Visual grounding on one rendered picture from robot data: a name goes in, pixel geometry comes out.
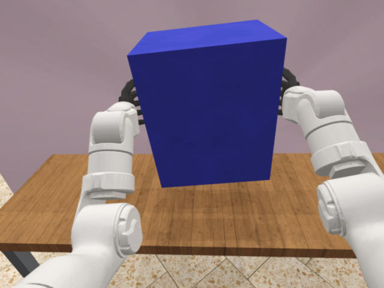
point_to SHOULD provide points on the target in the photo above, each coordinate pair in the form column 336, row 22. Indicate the robot left hand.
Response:
column 128, row 96

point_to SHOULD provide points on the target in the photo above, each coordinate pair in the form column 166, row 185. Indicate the robot left upper arm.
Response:
column 103, row 237

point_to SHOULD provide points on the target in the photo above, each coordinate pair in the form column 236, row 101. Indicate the robot right hand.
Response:
column 286, row 85

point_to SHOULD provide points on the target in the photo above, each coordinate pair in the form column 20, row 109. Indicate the robot right forearm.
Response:
column 336, row 149

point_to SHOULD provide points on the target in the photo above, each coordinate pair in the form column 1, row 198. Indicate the carton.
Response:
column 209, row 97

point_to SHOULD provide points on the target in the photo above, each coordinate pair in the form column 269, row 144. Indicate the robot right upper arm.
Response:
column 353, row 207

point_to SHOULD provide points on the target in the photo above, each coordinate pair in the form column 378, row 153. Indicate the table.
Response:
column 271, row 218

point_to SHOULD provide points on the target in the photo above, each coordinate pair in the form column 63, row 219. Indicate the robot left forearm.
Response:
column 110, row 156

